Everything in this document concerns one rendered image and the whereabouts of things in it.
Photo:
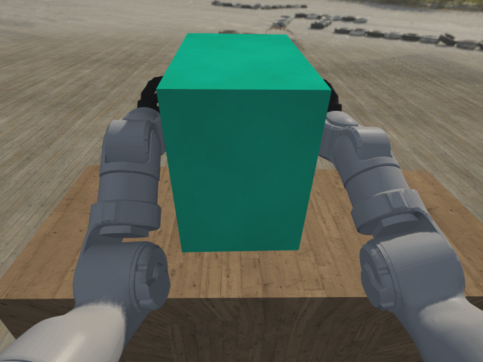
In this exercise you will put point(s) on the pedestal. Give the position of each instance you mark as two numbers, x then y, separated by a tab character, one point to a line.
305	305

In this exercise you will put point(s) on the carton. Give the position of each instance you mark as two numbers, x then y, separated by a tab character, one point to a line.
242	118

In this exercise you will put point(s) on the robot left hand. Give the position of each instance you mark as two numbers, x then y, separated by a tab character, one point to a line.
148	98

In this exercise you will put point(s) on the right robot upper arm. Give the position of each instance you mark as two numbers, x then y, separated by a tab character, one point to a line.
416	276

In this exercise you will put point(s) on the robot left forearm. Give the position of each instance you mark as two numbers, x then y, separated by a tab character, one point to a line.
129	173

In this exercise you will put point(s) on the robot right forearm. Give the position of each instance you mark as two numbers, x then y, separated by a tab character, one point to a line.
383	204

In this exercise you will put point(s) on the left robot upper arm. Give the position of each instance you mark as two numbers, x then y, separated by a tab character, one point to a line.
116	285

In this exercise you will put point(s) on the robot right hand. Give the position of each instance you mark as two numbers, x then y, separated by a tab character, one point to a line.
334	102

